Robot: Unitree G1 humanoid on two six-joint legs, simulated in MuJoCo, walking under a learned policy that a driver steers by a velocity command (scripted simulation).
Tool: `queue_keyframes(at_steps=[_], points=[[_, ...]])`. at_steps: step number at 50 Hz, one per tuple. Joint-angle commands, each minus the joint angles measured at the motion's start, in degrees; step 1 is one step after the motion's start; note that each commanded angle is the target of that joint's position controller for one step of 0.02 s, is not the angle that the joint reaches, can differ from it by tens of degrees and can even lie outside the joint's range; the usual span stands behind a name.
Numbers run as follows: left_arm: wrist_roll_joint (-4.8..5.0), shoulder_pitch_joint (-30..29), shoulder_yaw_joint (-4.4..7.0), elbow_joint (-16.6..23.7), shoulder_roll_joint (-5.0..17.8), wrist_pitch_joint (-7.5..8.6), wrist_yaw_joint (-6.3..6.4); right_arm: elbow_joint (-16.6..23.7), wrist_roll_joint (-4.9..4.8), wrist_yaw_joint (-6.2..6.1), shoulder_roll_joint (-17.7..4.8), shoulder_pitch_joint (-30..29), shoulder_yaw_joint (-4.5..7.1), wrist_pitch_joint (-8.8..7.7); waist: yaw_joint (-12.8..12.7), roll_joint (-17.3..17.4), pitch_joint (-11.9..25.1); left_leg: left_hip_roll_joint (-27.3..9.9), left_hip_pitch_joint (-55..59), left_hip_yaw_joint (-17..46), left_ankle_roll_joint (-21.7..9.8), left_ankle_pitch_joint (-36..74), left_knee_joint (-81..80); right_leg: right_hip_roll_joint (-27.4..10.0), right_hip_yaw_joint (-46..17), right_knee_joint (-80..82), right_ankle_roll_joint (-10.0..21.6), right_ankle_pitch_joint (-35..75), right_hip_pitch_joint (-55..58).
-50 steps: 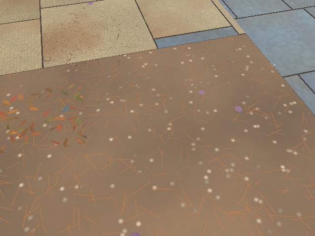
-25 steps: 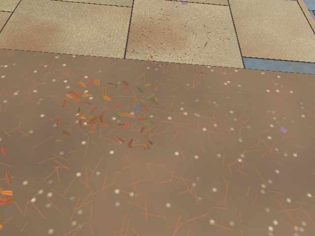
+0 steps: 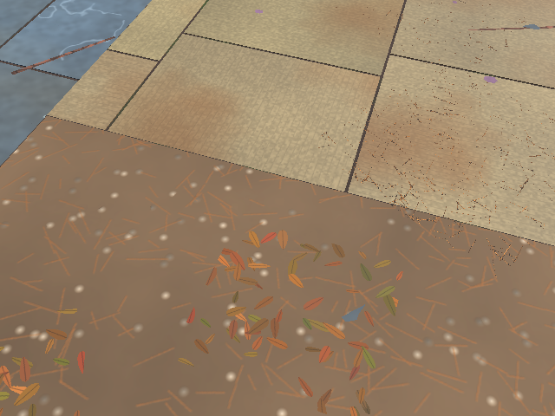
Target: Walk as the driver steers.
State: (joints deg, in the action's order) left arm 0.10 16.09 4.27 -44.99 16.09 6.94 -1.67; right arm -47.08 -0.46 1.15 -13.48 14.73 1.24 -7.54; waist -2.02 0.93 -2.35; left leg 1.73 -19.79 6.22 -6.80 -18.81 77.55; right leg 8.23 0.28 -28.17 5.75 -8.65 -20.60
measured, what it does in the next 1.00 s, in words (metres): walks ahead, turning right: left foot, then right foot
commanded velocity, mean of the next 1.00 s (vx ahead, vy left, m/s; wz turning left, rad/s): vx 1.00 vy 0.00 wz -0.67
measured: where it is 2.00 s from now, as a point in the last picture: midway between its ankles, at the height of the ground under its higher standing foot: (450, 174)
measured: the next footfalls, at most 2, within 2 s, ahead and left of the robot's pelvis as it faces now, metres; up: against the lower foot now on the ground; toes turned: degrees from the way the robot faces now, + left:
left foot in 0.28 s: +0.47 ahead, +0.16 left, +0.00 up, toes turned -19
right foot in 0.74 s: +0.73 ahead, -0.25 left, +0.00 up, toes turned -43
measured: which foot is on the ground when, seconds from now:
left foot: up 0.00-0.26, down 0.28-0.74, up 0.76-1.00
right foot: down 0.00-0.30, up 0.32-0.72, down 0.74-1.00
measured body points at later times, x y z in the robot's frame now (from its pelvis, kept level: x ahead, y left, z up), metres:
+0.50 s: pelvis +0.42 +0.03 +0.01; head +0.42 +0.02 +0.46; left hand +0.69 +0.21 -0.07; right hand +0.33 -0.26 -0.11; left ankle +0.43 +0.17 -0.73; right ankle +0.41 -0.10 -0.61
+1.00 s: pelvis +0.76 -0.22 +0.01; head +0.76 -0.23 +0.46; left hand +0.97 -0.05 -0.11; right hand +0.73 -0.53 -0.08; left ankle +1.00 -0.16 -0.63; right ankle +0.70 -0.22 -0.73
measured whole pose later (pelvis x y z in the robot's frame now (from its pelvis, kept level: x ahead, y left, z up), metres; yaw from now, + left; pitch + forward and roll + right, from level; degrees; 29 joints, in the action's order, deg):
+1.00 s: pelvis +0.76 -0.22 +0.01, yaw -43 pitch -1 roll -1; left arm -0.5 23.9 2.1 -44.2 13.5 5.9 -2.2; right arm -39.3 -1.4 -0.6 -15.7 9.2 0.8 -5.1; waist -2.2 2.2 -0.8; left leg -9.8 -44.5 5.2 -0.6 -5.6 64.7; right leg 8.1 2.7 -22.5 7.4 -16.1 -5.6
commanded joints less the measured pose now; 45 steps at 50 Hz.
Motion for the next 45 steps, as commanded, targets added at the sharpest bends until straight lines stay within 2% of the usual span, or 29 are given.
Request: queue_keyframes(at_steps=[1,3,6,8,11,13,14,15,16,17,18,19,20,21,23,27,30,33,35,36,37,38,39,40,41,42,43,44,45], points=[[0.10,2.9,-0.37,2.0,1.6,0.80,-0.52,7.9,1.10,0.11,-2.5,-2.9,0.07,-2.24,3.5,1.2,2.7,-5.7,-18.9,3.1,0.9,0.7,-6.2,-14.9,-32.0,18.3,12.7,-10.3,14.9],[1.32,3.3,-0.66,1.4,1.7,0.53,0.16,9.3,1.46,-0.50,-2.4,-4.2,-0.27,-2.06,5.2,0.3,-0.9,-7.1,-18.0,1.6,3.6,0.2,-14.1,-14.4,-29.4,19.6,13.0,-8.0,7.1],[1.94,3.5,0.23,2.5,4.7,0.24,1.87,13.2,1.99,-0.40,-1.9,-14.3,-1.47,-2.55,2.6,-0.9,-4.4,-5.4,-6.3,-2.3,6.8,15.4,-33.0,-10.6,-21.9,20.6,10.3,-4.2,-7.0],[2.43,6.2,0.93,2.5,6.6,-0.09,2.02,14.7,1.18,-0.32,-2.6,-17.6,-1.07,-2.50,0.5,-3.3,-3.2,-2.4,4.9,-3.1,8.7,25.0,-39.4,-10.1,-21.8,20.2,8.3,-5.3,-11.7],[3.55,9.8,0.73,2.1,5.3,-0.83,2.05,15.9,-0.81,-1.39,-6.8,-18.4,1.06,-1.95,-0.1,-4.7,-1.6,-1.6,6.4,-0.4,9.6,21.8,-46.9,-11.3,-25.5,13.9,5.6,-7.9,-1.3],[2.87,10.3,0.50,1.9,4.7,-1.58,1.92,15.2,-1.29,-1.92,-9.6,-11.8,3.07,-2.26,4.3,-5.5,2.6,-1.0,12.7,-1.2,7.4,14.0,-48.8,-10.2,-24.7,1.8,3.0,4.4,3.9],[1.77,7.7,0.03,3.1,3.8,-1.73,1.57,13.4,-1.29,-2.29,-11.7,-0.8,4.18,-2.36,10.3,-4.9,9.5,-5.5,25.7,1.3,5.0,11.8,-46.5,-8.2,-21.7,-13.0,0.7,7.9,-1.3],[-0.65,8.5,-1.67,5.1,-1.5,-1.60,1.53,11.4,-1.19,-2.90,-16.2,13.6,5.35,-1.44,13.8,4.8,21.5,-17.3,42.9,15.4,1.7,-1.9,-46.4,-4.9,-16.0,-33.5,-0.5,-6.7,-10.3],[4.50,16.5,-3.12,7.9,-4.4,-0.75,1.56,9.6,0.55,-1.43,-19.4,13.9,5.77,-1.06,7.5,31.1,27.6,-29.9,51.1,50.4,-7.3,-24.8,-59.9,-4.6,-11.1,-51.4,-1.6,-21.4,-27.1],[5.50,12.8,-2.40,6.0,0.3,-1.45,2.46,11.1,0.59,-1.31,-12.3,9.6,4.73,-0.65,9.0,19.3,17.0,-26.7,43.9,48.5,-5.7,-33.0,-63.1,-9.2,-10.1,-58.1,-1.7,-16.4,-34.0],[4.12,5.7,-2.02,7.1,2.1,-1.91,2.39,10.3,0.06,-1.54,-9.0,7.7,4.01,-0.16,9.7,11.3,9.1,-24.6,37.1,36.2,-3.6,-22.4,-62.2,-10.9,-7.7,-59.2,-1.5,-12.2,-36.1],[2.82,2.6,-1.89,7.6,1.8,-2.50,2.13,9.6,0.66,-1.46,-7.8,5.4,3.60,0.25,8.0,2.2,5.2,-22.4,29.2,26.5,-2.9,-9.0,-61.8,-13.3,-6.9,-57.2,-1.7,-9.4,-32.8],[1.83,0.2,-1.51,8.7,1.4,-2.90,1.69,8.7,1.45,-1.25,-6.3,3.2,3.28,0.40,6.2,1.2,2.5,-19.9,22.8,19.8,-2.6,-1.8,-62.5,-15.1,-7.1,-53.9,-1.5,-7.7,-30.3],[2.30,-0.3,-1.40,9.5,0.4,-3.68,1.08,7.6,1.75,-1.08,-5.1,1.4,3.03,0.36,4.2,3.0,0.6,-18.4,18.2,14.0,-1.8,2.4,-63.4,-16.9,-7.4,-52.1,-1.5,-7.8,-27.9],[2.93,-1.7,-1.69,11.1,-1.1,-5.14,0.40,6.1,0.58,-0.58,-3.6,-0.2,2.95,0.13,2.6,3.7,-0.7,-17.2,15.0,5.5,-0.8,9.4,-65.2,-18.4,-6.6,-50.2,-1.7,-7.3,-28.1],[1.71,-5.8,-2.04,13.8,0.2,-5.27,-0.63,4.9,0.81,-1.27,-7.8,-2.7,3.79,-0.31,0.9,1.3,-3.9,-15.7,11.3,-7.4,-0.2,18.3,-68.6,-18.5,-5.1,-40.0,-3.0,5.1,-28.1],[1.35,-13.7,-2.04,15.6,1.6,-4.61,-2.10,3.5,0.71,-1.76,-11.2,1.0,4.22,-0.26,4.0,-2.4,-6.4,-14.2,14.4,-14.6,2.1,21.7,-70.2,-16.2,0.9,-26.0,-1.5,14.1,-24.7],[2.06,-16.8,-1.32,17.0,3.8,-3.92,-3.32,2.8,1.10,-1.96,-15.8,4.0,4.73,0.68,3.4,0.7,-4.7,-14.4,20.3,-19.1,4.0,53.0,-64.8,-10.1,8.5,-17.7,1.4,11.8,-15.5],[2.80,-9.7,0.58,16.3,7.7,-4.26,-3.25,3.2,1.24,-2.58,-19.2,4.3,5.41,2.16,-2.6,6.4,1.2,-16.2,24.2,-19.7,4.0,80.9,-50.6,-5.3,11.4,-18.6,3.5,3.6,-5.5],[2.64,0.9,2.25,13.7,10.6,-4.71,-2.91,4.0,0.98,-2.65,-19.7,3.1,5.51,2.50,-8.3,7.9,6.6,-17.1,19.3,-18.5,2.9,86.3,-37.7,-3.5,10.5,-18.4,5.6,0.6,8.7],[2.48,15.7,4.42,9.4,14.0,-5.33,-1.82,5.1,0.52,-2.59,-18.3,0.5,4.94,1.99,-15.5,4.7,11.5,-14.1,6.2,-17.6,4.0,73.2,-18.5,-5.1,3.9,-11.1,8.9,5.3,30.4],[2.14,15.3,4.73,7.4,17.4,-6.00,-0.49,6.5,2.03,-1.97,-7.5,2.7,2.00,0.05,-8.8,-18.6,10.6,-0.9,-14.0,-16.6,6.2,-7.2,10.9,-14.1,-12.0,-10.6,12.1,15.3,44.1],[0.16,10.3,2.97,11.2,16.4,-4.34,-0.83,10.1,-0.97,-0.81,-7.1,11.6,0.36,-2.75,-1.6,-19.6,28.6,0.5,-26.6,0.5,4.9,-12.6,19.6,-26.2,-47.1,4.6,23.5,-17.8,54.2],[0.16,13.1,2.73,10.0,11.0,-3.71,-0.90,9.2,-3.16,-0.71,-12.7,3.1,1.56,-3.56,-6.9,-7.0,24.0,-2.7,-27.1,2.6,3.2,-4.8,14.8,-25.7,-49.0,13.3,18.4,-29.9,47.1],[0.17,10.9,2.32,8.8,10.8,-2.57,-1.14,11.5,-4.07,-1.13,-11.8,-1.6,1.46,-3.29,-3.8,-0.4,10.3,-4.2,-28.9,0.6,3.1,-2.1,9.2,-24.8,-44.4,16.1,16.2,-27.1,34.7],[0.17,5.2,1.44,9.2,8.6,-1.50,-1.35,10.8,-2.39,-1.94,-10.4,-2.5,1.08,-2.47,-0.5,5.4,6.9,-7.5,-25.2,1.2,3.3,0.3,4.6,-23.4,-39.1,15.4,14.4,-21.0,25.1],[-0.73,0.9,0.91,9.7,7.5,-1.02,-1.23,9.7,-1.42,-1.98,-9.5,0.1,1.10,-1.46,2.8,4.6,4.6,-9.3,-20.6,1.7,3.8,2.2,1.6,-20.8,-33.6,14.8,13.5,-17.0,16.3],[-1.23,-1.5,0.26,9.8,5.5,-0.80,-1.06,8.2,-1.54,-1.61,-9.5,3.0,1.36,0.11,4.9,2.5,2.8,-11.3,-17.5,1.4,4.2,3.5,-0.1,-19.1,-27.8,15.7,12.4,-14.7,10.1],[-0.71,-2.0,-0.17,9.1,4.1,-0.59,-0.96,7.5,-1.58,-1.62,-8.9,3.8,1.45,1.36,5.6,1.2,1.4,-12.4,-16.6,0.6,4.7,4.1,-2.3,-18.1,-23.2,16.6,11.7,-12.3,6.0]])
Velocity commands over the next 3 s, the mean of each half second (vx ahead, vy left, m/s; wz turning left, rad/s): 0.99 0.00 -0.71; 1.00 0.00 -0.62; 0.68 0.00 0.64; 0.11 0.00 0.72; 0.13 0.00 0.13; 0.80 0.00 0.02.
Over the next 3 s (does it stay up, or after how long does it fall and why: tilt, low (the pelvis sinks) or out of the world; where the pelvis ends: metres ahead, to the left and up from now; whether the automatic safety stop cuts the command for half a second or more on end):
stays up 1.51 -0.55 0.00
